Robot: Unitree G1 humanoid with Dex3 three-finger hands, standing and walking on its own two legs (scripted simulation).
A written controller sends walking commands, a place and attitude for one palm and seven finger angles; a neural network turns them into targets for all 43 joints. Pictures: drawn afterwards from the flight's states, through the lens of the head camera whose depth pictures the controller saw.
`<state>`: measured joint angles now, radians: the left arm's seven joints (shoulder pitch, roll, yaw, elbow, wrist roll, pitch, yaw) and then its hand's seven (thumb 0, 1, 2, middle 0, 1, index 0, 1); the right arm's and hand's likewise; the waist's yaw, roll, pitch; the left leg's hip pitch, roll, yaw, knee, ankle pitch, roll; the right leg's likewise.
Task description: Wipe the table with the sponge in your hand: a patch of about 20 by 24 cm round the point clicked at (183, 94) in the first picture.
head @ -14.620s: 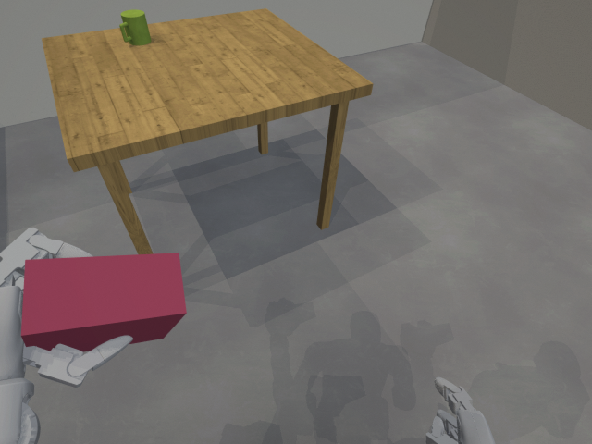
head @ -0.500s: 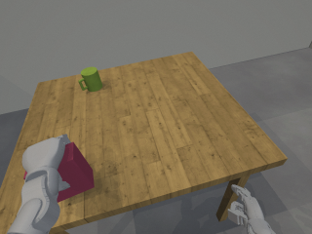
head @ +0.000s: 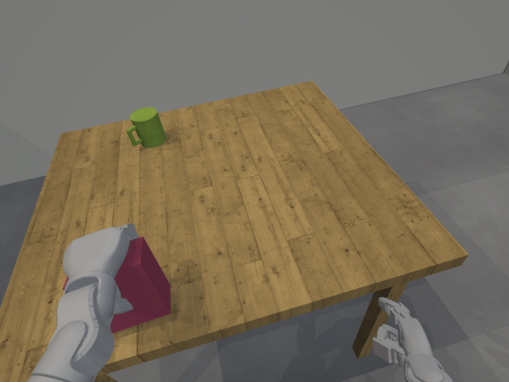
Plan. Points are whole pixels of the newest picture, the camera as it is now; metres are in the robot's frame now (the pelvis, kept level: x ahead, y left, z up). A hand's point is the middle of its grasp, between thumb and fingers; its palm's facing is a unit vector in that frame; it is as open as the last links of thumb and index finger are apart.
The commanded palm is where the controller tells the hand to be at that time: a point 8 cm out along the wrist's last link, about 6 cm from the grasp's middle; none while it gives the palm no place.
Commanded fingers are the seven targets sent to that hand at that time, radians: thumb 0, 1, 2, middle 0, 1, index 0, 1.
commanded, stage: move the sponge above the wiping area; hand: left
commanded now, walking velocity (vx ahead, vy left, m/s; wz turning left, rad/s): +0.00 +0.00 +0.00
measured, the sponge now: (129, 294) +0.24 +0.26 +0.00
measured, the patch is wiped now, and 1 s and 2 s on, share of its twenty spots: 0.00 0.00 0.00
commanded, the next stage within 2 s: lower the sponge onto the table in 1.30 s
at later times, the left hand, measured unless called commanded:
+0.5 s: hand (129, 271) +0.25 +0.25 +0.05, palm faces -0.12 -0.14 -0.98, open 10.5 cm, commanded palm +0.24 +0.26 +0.14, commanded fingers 0.00 0.10 1.30 -1.20 -1.60 -1.20 -1.60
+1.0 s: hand (130, 267) +0.26 +0.24 +0.06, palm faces -0.03 -0.10 -0.99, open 10.5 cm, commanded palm +0.23 +0.26 +0.14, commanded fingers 0.00 0.10 1.30 -1.20 -1.60 -1.20 -1.60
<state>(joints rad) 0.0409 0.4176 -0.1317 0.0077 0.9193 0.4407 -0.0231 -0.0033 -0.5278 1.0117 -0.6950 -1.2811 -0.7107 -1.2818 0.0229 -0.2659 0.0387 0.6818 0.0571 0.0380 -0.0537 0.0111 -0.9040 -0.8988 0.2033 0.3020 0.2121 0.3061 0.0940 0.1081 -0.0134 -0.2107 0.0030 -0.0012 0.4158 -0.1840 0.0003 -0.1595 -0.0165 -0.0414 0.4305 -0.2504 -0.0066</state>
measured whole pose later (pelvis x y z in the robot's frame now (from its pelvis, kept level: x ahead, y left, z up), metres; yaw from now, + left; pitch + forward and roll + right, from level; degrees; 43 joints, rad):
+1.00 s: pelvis +0.01 +0.00 +0.00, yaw +0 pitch -1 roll +0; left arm 0.10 0.43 -0.14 -0.08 0.96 0.26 0.03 0.00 -0.53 1.01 -0.70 -1.27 -0.72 -1.27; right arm 0.05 -0.25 0.02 0.68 0.03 0.00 -0.07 0.01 -0.90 -0.90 0.20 0.30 0.20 0.30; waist 0.11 0.09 0.00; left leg -0.20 0.01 0.00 0.43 -0.20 0.00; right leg -0.14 -0.01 -0.04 0.42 -0.25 -0.01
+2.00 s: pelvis +0.00 +0.00 +0.00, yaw -1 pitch -1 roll +0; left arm 0.04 0.43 -0.07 0.01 0.95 0.31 0.13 0.00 -0.52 1.02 -0.70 -1.26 -0.72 -1.26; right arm 0.05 -0.23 0.01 0.71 0.05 0.01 -0.07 0.01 -0.90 -0.90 0.20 0.30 0.20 0.30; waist 0.12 0.09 -0.01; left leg -0.21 0.02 0.00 0.43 -0.20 -0.01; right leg -0.15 0.00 -0.04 0.41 -0.24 -0.02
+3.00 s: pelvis +0.00 +0.00 +0.00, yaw +0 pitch +1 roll +0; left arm 0.02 0.39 -0.11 0.13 0.98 0.33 0.12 0.00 -0.52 1.02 -0.70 -1.26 -0.72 -1.26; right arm 0.05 -0.25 0.01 0.71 0.06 0.03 -0.07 0.01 -0.90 -0.90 0.20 0.30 0.20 0.30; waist 0.11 0.08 -0.05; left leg -0.27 0.01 -0.02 0.48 -0.21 -0.01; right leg -0.21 0.00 -0.05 0.47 -0.27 -0.02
